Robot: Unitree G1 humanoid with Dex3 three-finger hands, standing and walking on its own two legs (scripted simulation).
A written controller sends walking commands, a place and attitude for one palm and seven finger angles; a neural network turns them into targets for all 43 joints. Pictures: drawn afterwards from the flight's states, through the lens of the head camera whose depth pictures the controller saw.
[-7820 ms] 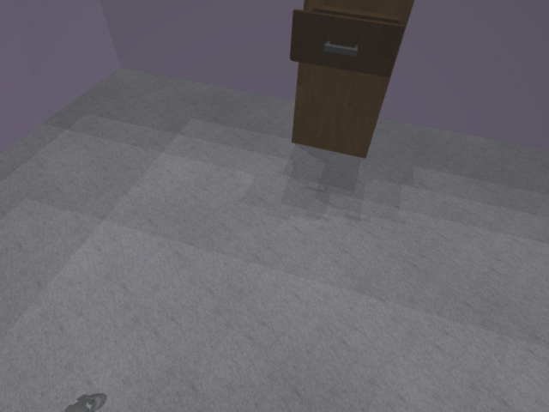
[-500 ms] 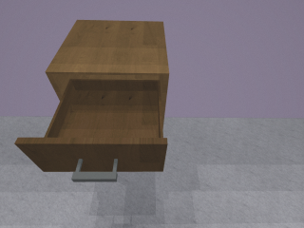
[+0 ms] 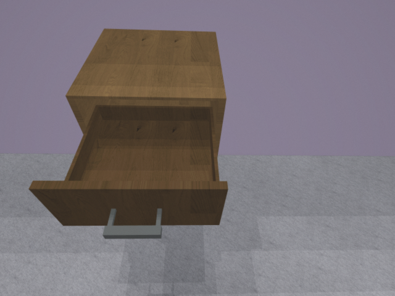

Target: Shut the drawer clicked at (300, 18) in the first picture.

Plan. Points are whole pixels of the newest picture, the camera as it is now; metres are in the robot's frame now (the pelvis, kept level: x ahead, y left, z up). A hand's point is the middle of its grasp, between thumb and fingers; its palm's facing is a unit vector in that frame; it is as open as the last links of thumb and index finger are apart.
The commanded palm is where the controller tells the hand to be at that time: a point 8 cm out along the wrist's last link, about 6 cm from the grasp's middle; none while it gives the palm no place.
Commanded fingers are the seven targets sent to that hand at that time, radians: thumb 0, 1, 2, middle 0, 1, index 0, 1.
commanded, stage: look again from close up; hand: left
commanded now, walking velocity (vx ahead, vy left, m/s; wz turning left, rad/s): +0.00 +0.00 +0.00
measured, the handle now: (134, 222) +0.28 +0.16 -0.04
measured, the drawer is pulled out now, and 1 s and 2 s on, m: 0.30 0.30 0.30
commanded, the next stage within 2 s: raise the hand and make a fist in 0.52 s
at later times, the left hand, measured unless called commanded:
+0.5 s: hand out of the picture -0.01 +0.16 -0.18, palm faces +0.02 -0.99 -0.17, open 7.4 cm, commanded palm none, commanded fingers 0.00 0.90 0.90 -0.20 -0.30 -0.20 -0.30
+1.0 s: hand (122, 295) +0.14 +0.15 -0.05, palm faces +0.29 -0.96 +0.00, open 7.7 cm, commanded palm +0.09 +0.19 -0.04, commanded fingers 0.00 0.90 0.90 -0.60 -0.73 -0.60 -0.73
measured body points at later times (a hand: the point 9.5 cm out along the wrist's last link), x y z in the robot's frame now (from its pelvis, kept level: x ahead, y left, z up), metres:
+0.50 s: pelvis +0.01 +0.00 +0.00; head +0.02 +0.01 +0.45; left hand -0.01 +0.21 -0.16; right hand -0.02 -0.21 -0.16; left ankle -0.02 +0.06 -0.74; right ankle +0.00 -0.14 -0.74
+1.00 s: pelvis -0.02 -0.04 -0.06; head +0.00 -0.02 +0.39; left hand +0.12 +0.20 -0.05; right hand +0.20 -0.29 -0.09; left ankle -0.02 +0.06 -0.74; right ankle +0.00 -0.13 -0.74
